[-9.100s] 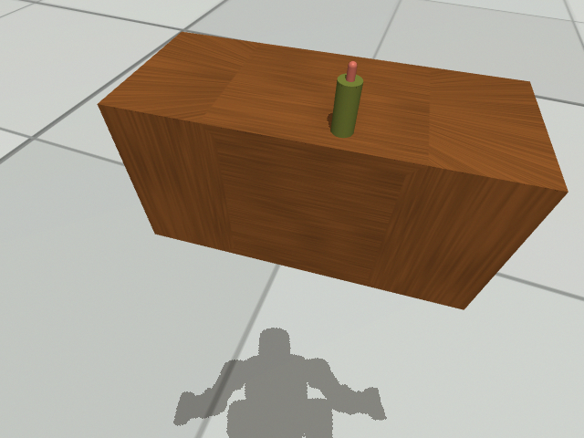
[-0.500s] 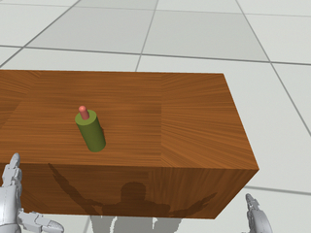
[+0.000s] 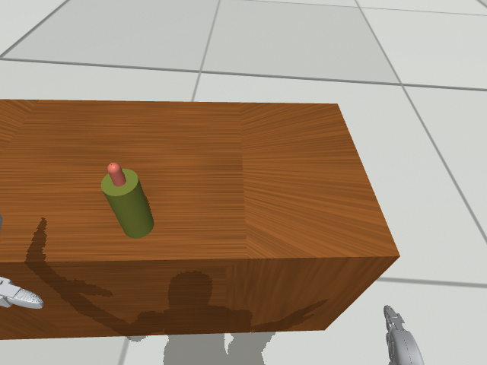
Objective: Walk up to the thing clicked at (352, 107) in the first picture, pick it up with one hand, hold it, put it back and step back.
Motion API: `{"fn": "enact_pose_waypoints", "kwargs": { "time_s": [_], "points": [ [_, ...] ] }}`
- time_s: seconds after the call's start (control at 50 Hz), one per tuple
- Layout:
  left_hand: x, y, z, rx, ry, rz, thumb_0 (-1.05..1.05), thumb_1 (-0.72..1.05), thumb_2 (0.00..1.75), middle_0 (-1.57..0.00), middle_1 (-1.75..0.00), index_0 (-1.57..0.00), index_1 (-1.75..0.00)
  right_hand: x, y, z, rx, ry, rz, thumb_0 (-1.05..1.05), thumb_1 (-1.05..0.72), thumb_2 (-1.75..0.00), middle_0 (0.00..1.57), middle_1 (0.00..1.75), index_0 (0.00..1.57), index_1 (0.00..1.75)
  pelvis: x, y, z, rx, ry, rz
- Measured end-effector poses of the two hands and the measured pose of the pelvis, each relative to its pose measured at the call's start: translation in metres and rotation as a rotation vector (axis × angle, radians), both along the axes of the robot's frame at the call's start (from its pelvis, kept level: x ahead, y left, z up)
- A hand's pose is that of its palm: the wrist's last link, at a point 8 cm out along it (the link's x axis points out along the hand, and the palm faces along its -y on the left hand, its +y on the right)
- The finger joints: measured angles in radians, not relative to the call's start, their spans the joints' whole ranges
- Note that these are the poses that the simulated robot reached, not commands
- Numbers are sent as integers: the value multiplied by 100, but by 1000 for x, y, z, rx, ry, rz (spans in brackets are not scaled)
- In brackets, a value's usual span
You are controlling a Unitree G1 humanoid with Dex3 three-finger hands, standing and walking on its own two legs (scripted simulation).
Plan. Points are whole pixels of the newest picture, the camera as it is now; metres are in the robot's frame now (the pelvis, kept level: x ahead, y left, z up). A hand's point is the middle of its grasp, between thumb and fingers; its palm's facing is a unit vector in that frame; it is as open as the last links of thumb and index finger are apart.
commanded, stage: go down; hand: left
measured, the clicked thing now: (127, 199) +0.42 +0.23 -0.01
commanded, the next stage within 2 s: none
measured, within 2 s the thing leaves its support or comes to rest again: neither
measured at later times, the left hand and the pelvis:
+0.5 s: hand out of the picture +0.28 +0.37 +0.08, palm faces +0.25 -0.97 -0.04, open 17.6 cm; pelvis -0.01 +0.00 -0.01, yaw +1 degrees
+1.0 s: hand out of the picture +0.32 +0.39 +0.07, palm faces +0.22 -0.98 +0.01, open 17.4 cm; pelvis -0.01 +0.01 -0.02, yaw +0 degrees
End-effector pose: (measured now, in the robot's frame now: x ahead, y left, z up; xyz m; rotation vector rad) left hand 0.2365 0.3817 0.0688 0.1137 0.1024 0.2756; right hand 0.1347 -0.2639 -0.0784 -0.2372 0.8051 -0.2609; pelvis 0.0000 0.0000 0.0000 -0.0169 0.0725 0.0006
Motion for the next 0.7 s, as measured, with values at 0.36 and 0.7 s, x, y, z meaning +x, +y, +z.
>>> {"fn": "enact_pose_waypoints", "kwargs": {
  "time_s": [0.36, 0.7],
  "points": [
    [-1, 18, 2, -41, -52, 7, -1, -55, 4, -5, -4, -5, -4, 16, 7, 4, -28, -42, 41, -1, 52, -5, 5, 5, 5, 5, 1, 0, -4, -8, 16, 17],
    [31, 44, 6, -119, -90, -55, -1, -57, 7, -3, -4, -4, -5, -7, -4, 7, -107, -64, 54, -1, 53, -5, 5, 5, 5, 5, -16, -1, -14, -17, 80, 14]
  ]
}}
